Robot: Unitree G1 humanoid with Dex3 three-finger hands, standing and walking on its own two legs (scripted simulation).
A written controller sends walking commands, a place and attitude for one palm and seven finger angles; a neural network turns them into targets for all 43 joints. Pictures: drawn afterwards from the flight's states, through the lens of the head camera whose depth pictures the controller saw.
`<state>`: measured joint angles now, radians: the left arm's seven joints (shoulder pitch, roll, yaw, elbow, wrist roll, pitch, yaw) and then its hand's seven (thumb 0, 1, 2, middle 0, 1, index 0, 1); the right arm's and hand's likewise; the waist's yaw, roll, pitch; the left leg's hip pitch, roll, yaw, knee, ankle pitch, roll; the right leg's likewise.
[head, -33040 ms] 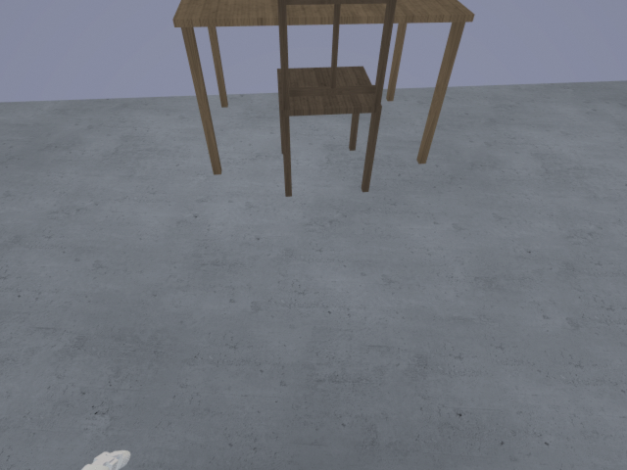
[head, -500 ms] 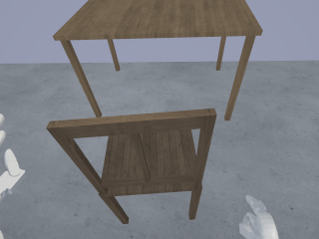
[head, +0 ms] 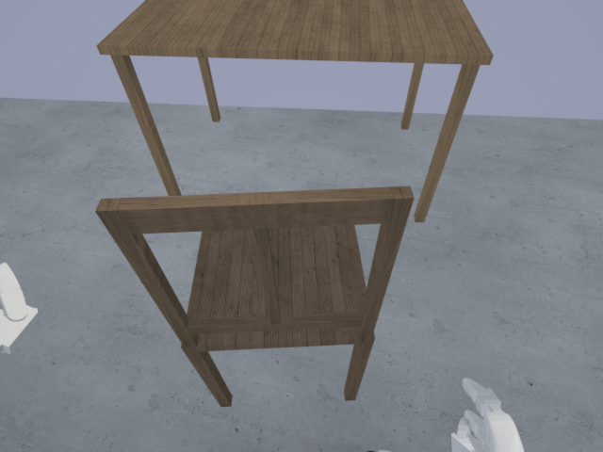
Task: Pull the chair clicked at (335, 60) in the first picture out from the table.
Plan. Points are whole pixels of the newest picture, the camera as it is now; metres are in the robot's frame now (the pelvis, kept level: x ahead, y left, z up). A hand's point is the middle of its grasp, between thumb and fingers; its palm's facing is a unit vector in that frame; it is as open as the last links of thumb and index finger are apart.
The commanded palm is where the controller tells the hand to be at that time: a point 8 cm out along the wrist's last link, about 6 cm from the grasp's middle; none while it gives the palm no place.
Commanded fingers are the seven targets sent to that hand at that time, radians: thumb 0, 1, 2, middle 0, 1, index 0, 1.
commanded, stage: step back with the hand held close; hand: left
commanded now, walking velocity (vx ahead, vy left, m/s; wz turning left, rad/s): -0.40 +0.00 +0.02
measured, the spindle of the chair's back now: (269, 280) +0.39 +0.09 -0.06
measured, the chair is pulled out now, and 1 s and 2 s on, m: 0.59 0.59 0.59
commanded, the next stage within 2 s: none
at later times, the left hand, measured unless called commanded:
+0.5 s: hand (43, 298) +0.21 +0.26 +0.18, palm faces +0.47 -0.75 -0.47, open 7.4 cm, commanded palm +0.15 +0.30 +0.19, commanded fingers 0.00 0.90 0.90 -0.20 -0.30 -0.20 -0.30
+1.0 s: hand (33, 311) +0.20 +0.26 +0.18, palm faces +0.49 -0.74 -0.46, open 7.4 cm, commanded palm +0.14 +0.30 +0.19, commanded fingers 0.00 0.90 0.90 -0.20 -0.30 -0.20 -0.30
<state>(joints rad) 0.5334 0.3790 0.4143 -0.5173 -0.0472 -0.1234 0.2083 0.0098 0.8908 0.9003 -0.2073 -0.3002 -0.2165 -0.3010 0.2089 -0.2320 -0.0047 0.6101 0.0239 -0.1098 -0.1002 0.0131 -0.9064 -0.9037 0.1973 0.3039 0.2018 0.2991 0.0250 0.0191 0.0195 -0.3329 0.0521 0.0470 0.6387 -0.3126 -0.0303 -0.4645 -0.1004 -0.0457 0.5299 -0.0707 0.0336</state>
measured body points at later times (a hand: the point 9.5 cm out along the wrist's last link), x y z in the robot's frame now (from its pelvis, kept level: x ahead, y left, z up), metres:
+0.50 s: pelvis +0.01 +0.00 +0.00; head +0.04 +0.00 +0.45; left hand +0.18 +0.30 +0.21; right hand +0.20 -0.25 -0.08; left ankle +0.02 +0.14 -0.72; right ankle +0.13 -0.15 -0.72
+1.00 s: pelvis +0.00 +0.00 +0.00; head +0.02 +0.00 +0.45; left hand +0.17 +0.30 +0.20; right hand +0.17 -0.25 -0.08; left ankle +0.02 +0.14 -0.72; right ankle +0.13 -0.15 -0.72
